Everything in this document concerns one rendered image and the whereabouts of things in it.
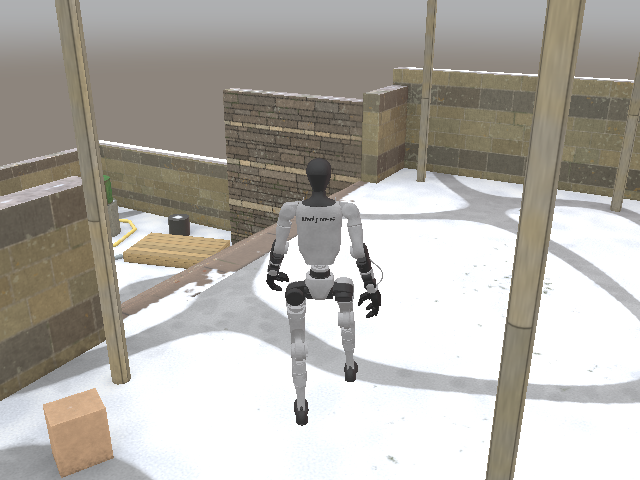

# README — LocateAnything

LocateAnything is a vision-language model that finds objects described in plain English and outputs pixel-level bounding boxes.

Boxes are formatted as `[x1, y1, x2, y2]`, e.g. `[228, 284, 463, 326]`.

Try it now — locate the robot right upper arm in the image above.
[340, 202, 365, 259]

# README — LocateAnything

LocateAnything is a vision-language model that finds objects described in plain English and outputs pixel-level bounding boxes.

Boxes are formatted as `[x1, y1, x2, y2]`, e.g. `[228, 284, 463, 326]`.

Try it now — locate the robot right shin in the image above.
[341, 311, 355, 370]

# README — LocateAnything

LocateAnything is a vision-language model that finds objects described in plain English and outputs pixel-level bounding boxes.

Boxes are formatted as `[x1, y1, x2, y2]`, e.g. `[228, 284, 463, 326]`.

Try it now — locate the robot left forearm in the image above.
[267, 239, 284, 276]

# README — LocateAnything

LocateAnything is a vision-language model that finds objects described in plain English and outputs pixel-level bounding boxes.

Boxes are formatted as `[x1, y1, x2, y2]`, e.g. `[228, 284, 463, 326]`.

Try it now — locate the humanoid robot torso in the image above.
[296, 197, 343, 300]

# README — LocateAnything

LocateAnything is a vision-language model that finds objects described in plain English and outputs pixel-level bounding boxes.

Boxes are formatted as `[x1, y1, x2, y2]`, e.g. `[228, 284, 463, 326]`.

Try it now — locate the left robot hand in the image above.
[266, 272, 289, 291]

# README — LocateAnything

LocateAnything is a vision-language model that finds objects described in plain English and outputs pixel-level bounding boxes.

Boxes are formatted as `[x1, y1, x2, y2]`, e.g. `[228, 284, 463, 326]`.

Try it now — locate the robot left upper arm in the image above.
[273, 201, 299, 255]

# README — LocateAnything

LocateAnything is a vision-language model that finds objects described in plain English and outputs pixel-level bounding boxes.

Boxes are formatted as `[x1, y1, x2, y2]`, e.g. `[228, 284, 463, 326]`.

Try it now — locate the robot right forearm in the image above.
[356, 243, 378, 294]

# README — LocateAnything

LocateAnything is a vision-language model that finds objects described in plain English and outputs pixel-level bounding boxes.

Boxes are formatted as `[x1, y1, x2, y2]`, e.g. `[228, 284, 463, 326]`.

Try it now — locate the right robot hand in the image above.
[358, 290, 381, 318]

